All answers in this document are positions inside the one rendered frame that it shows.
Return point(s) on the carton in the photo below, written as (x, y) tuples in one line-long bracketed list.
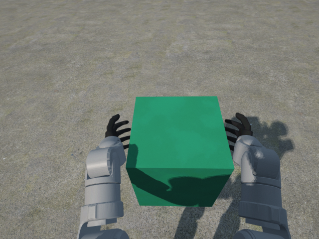
[(178, 151)]

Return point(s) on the robot right forearm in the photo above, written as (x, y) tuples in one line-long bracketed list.
[(261, 199)]

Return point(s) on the right robot hand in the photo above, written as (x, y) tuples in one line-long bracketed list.
[(244, 128)]

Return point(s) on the left robot upper arm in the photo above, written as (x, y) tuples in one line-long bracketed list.
[(106, 234)]

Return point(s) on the right robot upper arm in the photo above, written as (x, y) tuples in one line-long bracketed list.
[(252, 234)]

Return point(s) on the left robot hand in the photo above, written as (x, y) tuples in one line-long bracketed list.
[(112, 127)]

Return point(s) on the robot left forearm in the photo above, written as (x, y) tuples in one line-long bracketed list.
[(103, 203)]

